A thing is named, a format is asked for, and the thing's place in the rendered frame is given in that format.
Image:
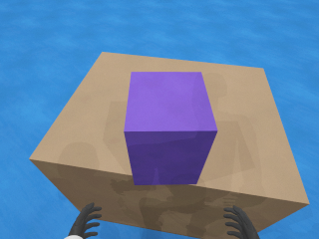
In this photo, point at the carton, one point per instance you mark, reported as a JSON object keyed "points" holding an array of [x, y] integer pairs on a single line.
{"points": [[169, 127]]}

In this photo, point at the right robot hand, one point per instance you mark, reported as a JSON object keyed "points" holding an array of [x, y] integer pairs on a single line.
{"points": [[244, 225]]}

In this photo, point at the pedestal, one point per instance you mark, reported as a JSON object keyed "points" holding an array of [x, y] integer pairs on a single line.
{"points": [[250, 164]]}

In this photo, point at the left robot hand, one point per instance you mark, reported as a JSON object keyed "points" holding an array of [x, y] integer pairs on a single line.
{"points": [[80, 225]]}

